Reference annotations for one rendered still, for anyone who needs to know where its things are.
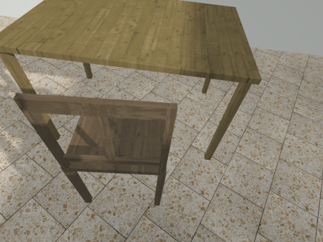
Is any chair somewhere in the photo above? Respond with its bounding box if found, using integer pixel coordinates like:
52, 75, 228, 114
13, 93, 178, 206

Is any table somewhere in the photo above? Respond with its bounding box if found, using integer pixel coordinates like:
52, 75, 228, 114
0, 0, 262, 160

